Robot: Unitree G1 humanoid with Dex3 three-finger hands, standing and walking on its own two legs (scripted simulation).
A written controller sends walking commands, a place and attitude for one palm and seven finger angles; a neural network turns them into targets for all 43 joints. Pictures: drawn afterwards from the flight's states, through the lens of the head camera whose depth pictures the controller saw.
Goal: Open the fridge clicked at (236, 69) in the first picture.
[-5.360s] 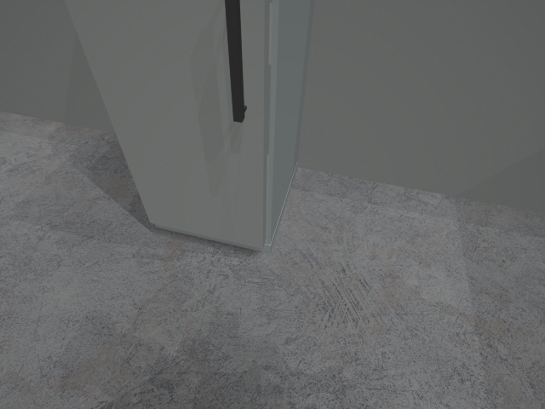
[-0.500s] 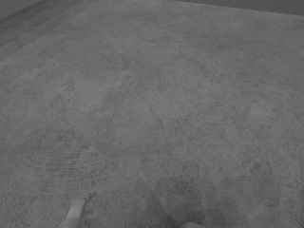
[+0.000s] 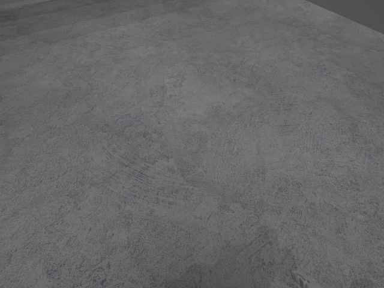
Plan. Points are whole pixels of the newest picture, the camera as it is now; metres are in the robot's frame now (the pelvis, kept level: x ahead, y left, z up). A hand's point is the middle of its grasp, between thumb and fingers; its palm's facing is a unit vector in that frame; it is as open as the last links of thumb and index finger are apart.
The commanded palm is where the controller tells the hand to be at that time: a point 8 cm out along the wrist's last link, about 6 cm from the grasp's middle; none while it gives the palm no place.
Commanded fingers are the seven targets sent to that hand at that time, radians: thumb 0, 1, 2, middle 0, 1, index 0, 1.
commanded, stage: walk to a spot facing it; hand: right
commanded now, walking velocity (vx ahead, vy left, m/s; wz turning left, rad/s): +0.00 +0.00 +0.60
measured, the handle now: out of the picture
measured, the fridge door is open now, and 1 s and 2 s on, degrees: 0 0 0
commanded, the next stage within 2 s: none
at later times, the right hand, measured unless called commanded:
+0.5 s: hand out of the picture +0.11 -0.23 -0.17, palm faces -0.21 +0.96 -0.17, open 7.4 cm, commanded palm none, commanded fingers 0.00 -0.90 -0.90 0.20 0.30 0.20 0.30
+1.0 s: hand out of the picture +0.15 -0.12 -0.13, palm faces -0.52 +0.81 -0.28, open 7.4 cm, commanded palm none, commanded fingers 0.00 -0.90 -0.90 0.20 0.30 0.20 0.30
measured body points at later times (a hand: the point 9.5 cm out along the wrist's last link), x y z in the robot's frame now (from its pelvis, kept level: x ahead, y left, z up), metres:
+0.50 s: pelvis -0.01 -0.05 +0.01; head +0.02 -0.08 +0.46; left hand +0.02 +0.22 -0.10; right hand +0.12 -0.28 -0.15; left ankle -0.05 +0.09 -0.66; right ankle +0.03 -0.13 -0.72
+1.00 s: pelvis -0.06 -0.02 +0.01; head -0.05 +0.03 +0.45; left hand -0.19 +0.21 -0.16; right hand +0.17 -0.16 -0.11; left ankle -0.12 +0.05 -0.72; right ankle +0.02 -0.14 -0.67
